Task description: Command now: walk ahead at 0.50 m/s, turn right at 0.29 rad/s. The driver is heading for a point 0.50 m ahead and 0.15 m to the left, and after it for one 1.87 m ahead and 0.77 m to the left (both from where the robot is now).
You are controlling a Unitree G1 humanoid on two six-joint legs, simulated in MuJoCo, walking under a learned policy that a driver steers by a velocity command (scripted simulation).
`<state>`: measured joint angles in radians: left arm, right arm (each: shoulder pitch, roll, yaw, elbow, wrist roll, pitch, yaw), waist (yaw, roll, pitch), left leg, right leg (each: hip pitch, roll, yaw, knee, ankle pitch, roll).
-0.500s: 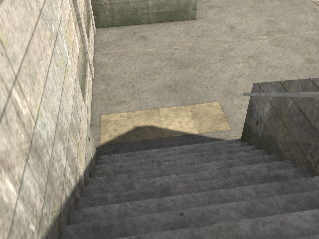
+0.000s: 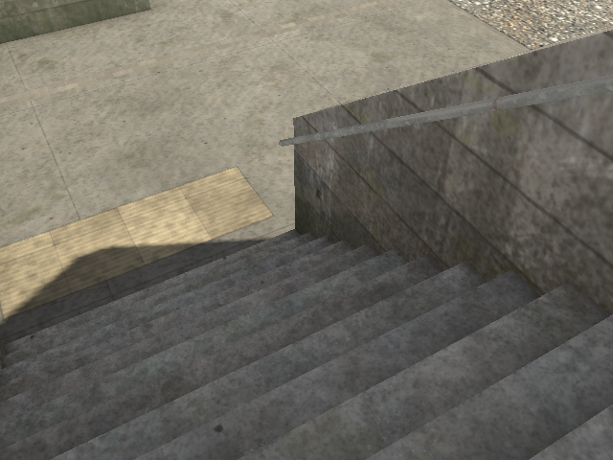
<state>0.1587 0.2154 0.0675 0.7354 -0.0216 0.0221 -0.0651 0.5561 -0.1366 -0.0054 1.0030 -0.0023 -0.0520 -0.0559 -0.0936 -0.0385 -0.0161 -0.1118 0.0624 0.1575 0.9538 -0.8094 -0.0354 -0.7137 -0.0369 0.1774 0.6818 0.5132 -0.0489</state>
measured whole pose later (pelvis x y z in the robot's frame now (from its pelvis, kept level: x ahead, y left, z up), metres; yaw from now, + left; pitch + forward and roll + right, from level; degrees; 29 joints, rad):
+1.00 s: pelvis +0.50 +0.01 -0.35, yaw +26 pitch +1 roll +0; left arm 0.10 0.21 0.05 0.71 0.03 -0.05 0.02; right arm 0.47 -0.12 -0.02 0.90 0.04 -0.02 -0.07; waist -0.02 -0.06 -0.04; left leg -0.31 -0.17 -0.16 0.90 -0.59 0.09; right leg -0.79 -0.04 0.18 0.85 0.44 0.04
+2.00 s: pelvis +0.69 +0.08 -0.50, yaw +45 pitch -1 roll +0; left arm 0.38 0.17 0.00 0.89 0.01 0.07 0.00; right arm 0.16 -0.14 0.00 0.83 0.03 0.08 0.02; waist 0.04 0.01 0.02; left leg -0.32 -0.01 -0.09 0.60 -0.27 -0.03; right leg -0.15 -0.07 -0.09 0.59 -0.42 0.02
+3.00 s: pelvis +0.68 +0.08 -0.48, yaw +45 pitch -2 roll +0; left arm 0.43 0.13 0.01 1.05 0.00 0.05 0.02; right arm 0.21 -0.17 -0.01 1.13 0.03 0.07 -0.03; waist 0.02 0.01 0.04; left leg -0.20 0.01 -0.09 0.36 -0.14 -0.05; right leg -0.03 -0.04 -0.08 0.35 -0.29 0.01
